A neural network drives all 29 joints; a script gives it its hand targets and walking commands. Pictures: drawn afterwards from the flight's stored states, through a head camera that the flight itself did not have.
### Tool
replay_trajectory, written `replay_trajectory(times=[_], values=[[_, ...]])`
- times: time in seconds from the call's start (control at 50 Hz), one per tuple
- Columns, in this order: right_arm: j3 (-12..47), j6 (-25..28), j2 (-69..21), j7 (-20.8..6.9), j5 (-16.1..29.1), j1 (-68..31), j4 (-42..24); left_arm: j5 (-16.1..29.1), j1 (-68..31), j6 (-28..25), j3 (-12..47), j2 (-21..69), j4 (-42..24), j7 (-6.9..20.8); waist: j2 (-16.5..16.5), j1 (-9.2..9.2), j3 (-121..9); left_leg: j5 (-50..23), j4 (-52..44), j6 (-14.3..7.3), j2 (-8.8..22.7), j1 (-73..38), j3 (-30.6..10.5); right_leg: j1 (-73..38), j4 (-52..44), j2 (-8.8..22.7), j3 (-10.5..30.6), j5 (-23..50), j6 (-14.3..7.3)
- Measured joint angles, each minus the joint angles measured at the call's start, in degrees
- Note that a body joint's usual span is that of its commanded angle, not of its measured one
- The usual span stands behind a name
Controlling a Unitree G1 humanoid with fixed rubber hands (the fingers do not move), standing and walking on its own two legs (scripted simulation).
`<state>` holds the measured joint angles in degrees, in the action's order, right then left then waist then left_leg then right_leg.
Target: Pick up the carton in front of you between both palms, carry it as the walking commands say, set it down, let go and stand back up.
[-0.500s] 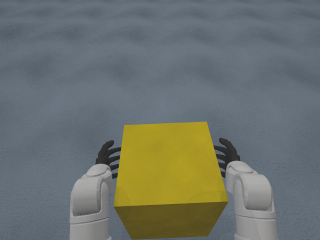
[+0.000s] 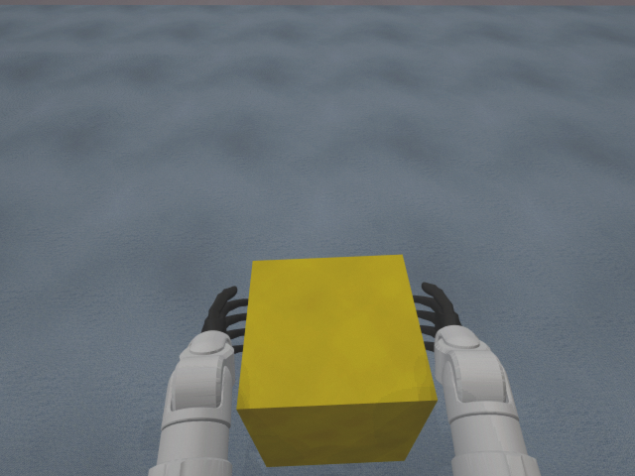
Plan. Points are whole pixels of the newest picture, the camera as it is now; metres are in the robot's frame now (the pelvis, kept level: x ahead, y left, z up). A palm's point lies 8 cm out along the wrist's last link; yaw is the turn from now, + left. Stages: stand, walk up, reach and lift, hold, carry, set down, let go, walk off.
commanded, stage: carry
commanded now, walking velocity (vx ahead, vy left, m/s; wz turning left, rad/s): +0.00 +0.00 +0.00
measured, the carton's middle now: (331, 365) +0.29 +0.00 -0.05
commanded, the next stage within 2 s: hold in 0.96 s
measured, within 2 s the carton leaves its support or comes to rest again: neither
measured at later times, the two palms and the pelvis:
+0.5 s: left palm (208, 348) +0.27 +0.16 +0.04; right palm (442, 343) +0.27 -0.14 +0.04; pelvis -0.01 +0.01 +0.00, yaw +0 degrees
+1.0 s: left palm (201, 353) +0.26 +0.17 +0.04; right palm (437, 347) +0.27 -0.13 +0.04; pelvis -0.02 +0.02 +0.00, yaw +1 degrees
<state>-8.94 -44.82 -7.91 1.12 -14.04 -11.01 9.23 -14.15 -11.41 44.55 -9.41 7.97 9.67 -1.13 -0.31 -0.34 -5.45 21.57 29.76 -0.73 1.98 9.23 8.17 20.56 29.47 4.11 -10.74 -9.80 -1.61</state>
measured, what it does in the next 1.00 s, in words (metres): stands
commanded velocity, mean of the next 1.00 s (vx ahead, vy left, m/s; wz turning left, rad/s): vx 0.00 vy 0.00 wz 0.00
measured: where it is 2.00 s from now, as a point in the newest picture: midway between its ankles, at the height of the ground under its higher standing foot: outside the picture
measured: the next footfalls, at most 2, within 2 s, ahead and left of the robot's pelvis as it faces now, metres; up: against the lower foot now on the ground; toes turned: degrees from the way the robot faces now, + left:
none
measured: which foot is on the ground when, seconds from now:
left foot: down 0.00-1.00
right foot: down 0.00-1.00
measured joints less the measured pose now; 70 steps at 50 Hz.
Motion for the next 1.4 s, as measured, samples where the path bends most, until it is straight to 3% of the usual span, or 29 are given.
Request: replay_trajectory(times=[0.08, 0.16, 0.28, 0.96, 1.0, 1.06, 1.12, 1.22, 1.4], values=[[-1.73, 3.86, -0.34, -0.18, -0.73, -1.89, 3.17, -0.69, -2.04, -3.88, -1.7, 0.39, 3.35, 0.09, 0.06, -0.03, 0.89, -0.52, 0.16, -0.19, -0.15, 0.76, 0.03, 0.43, -0.54, 0.13, 0.04, 0.91, -0.01], [-1.9, 5.21, -0.41, -0.01, -0.39, -2.18, 2.47, -0.23, -2.35, -5.19, -1.85, 0.46, 2.64, -0.07, 0.02, 0.1, 1.45, -0.66, 0.61, -0.33, -0.21, 1.55, 0.02, 0.95, -0.66, 0.24, 0.05, 1.37, 0.02], [-0.31, 3.35, -0.12, 0.47, 0.83, -0.62, -0.98, 0.95, -0.67, -3.37, -0.51, 0.14, -0.93, -0.41, -0.1, 0.37, 1.18, -0.41, 1.28, -0.46, -0.23, 2.16, -0.01, 1.37, -0.37, 0.37, 0.06, 1.38, 0.16], [-0.13, 2.16, -0.05, 0.45, 0.76, -0.26, -0.88, 0.79, -0.22, -2.25, -0.19, 0.05, -0.83, -0.41, -0.12, 0.3, 0.83, -0.29, 2.22, -1.53, -0.92, 2.95, 0.45, 1.81, -0.39, 1.21, 0.71, 2.18, 1.21], [-0.22, 2.46, -0.01, 0.64, 0.75, 0.15, -1.71, 0.7, -0.54, -3.26, -0.14, 0.16, -0.16, -0.11, -0.56, 0.65, 3.74, -1.14, 0.8, -2.27, -1.26, 0.06, -0.85, -1.67, -2.44, -0.5, 4.16, 3.01, 1.3], [0.01, 3.1, 0.23, 0.91, 0.55, 1.62, -2.8, 0.33, -0.59, -4.9, 0.63, 0.16, 1.26, 0.23, -1.01, 1.42, 6.9, -3.11, -2.73, -1.63, -2.27, -3.95, -3.89, -6.76, -5.96, -2.24, 9.64, 3.96, 2.06], [-0.01, 3.69, 0.25, 1.0, 0.4, 1.85, -2.01, 0.12, -0.68, -5.61, 0.47, 0.15, 2.42, 0.36, -0.79, 0.84, 8.05, -4.87, -5.16, -1.42, -3.34, -6.02, -6.29, -9.42, -7.83, -2.8, 13.39, 3.82, 3.39], [-0.02, 4.05, -0.07, 0.76, -0.41, -0.27, 1.05, 0.43, -0.64, -5.87, -1.29, 0.12, 3.12, 0.22, -1.2, -0.33, 8.09, -5.72, -5.76, -0.74, -3.65, -6.99, -9.08, -11.11, -8.09, -3.14, 13.29, 3.63, 3.59], [-1.75, 3.58, -0.56, 0.16, -2.34, -2.89, 3.76, -0.6, -3.45, -6.03, -3.91, 0.7, 6.63, 0.88, -2.33, 0.22, 7.6, -6.42, -5.73, 0.87, -2.93, -7.03, -12.54, -12.11, -8.0, -4.37, 11.77, 3.39, 1.99]])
